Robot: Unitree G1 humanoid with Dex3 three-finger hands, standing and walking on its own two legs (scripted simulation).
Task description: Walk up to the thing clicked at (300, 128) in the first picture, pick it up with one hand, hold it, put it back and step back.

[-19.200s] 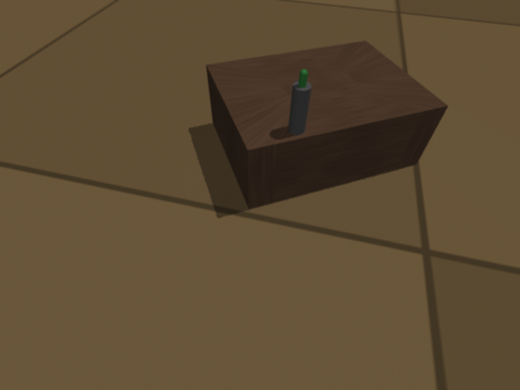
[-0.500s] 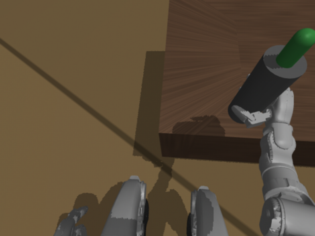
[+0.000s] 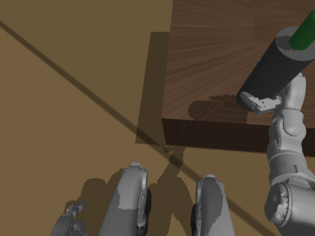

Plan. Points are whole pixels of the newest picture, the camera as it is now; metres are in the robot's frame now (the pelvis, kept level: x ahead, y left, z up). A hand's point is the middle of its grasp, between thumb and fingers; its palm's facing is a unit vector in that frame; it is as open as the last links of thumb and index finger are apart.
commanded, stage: lower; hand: right
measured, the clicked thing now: (276, 69) +0.48 -0.19 +0.07
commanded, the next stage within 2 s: loosen in 1.10 s
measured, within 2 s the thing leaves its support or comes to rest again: rests again in 1.36 s
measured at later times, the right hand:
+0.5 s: hand (252, 97) +0.48 -0.19 -0.06, palm faces +0.12 +0.99 +0.00, open 10.3 cm
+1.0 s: hand (249, 100) +0.48 -0.20 -0.08, palm faces +0.12 +0.99 -0.01, open 10.3 cm
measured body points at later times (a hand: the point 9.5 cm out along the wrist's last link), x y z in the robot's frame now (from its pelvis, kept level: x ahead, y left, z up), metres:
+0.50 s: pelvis -0.02 +0.00 -0.06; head +0.18 -0.03 +0.34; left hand +0.09 +0.27 -0.18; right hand +0.47 -0.25 -0.05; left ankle +0.09 +0.13 -0.51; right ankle +0.04 -0.12 -0.51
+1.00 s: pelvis -0.02 +0.00 -0.09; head +0.18 -0.03 +0.31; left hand +0.08 +0.27 -0.21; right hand +0.47 -0.25 -0.08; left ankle +0.09 +0.13 -0.51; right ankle +0.04 -0.12 -0.51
